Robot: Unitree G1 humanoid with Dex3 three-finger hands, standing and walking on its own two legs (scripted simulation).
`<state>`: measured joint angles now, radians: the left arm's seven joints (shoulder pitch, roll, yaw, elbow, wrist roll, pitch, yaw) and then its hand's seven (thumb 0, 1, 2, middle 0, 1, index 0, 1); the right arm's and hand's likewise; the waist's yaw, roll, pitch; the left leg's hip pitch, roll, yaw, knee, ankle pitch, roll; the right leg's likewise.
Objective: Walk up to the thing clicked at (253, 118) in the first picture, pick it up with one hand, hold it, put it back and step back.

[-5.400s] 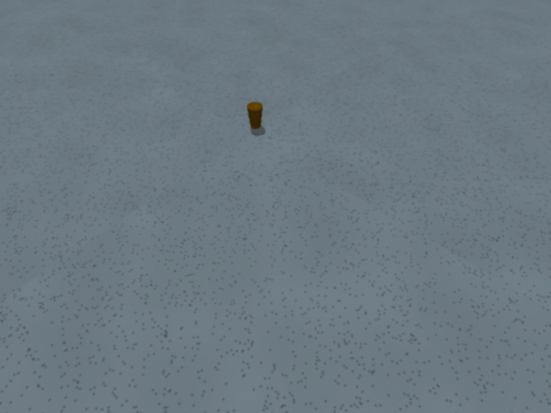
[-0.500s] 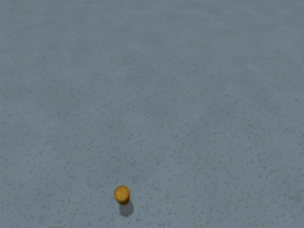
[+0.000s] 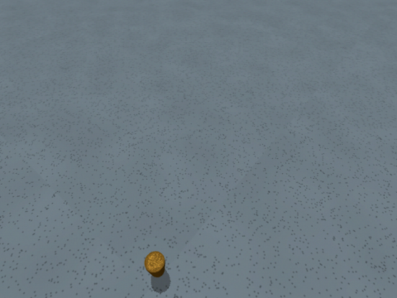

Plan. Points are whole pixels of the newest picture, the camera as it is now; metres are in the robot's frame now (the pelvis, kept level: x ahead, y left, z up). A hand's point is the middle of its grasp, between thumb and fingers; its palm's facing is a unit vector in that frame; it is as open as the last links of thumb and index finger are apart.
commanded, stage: walk up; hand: left
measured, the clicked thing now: (156, 266) +0.38 +0.20 -0.71
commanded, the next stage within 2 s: stand in 0.42 s
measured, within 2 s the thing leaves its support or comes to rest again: neither
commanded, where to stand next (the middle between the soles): +0.05 -0.02 m, yaw +0 degrees
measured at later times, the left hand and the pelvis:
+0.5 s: hand out of the picture +0.09 +0.25 -0.16, palm faces -0.01 -0.95 -0.32, open 7.4 cm; pelvis +0.01 +0.01 +0.00, yaw +0 degrees
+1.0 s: hand out of the picture +0.09 +0.26 -0.16, palm faces -0.01 -0.94 -0.34, open 7.4 cm; pelvis +0.02 +0.00 +0.00, yaw +1 degrees
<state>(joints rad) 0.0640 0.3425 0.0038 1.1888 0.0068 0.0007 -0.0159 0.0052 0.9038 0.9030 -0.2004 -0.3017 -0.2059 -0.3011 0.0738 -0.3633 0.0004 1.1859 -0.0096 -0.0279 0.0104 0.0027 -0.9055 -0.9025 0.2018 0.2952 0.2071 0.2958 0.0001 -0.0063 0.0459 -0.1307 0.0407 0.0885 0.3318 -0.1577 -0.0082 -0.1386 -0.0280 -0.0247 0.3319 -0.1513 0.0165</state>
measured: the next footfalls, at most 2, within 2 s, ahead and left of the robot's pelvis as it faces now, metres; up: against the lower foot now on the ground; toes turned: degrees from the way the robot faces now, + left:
none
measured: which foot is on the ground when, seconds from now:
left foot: down 0.00-1.00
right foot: down 0.00-1.00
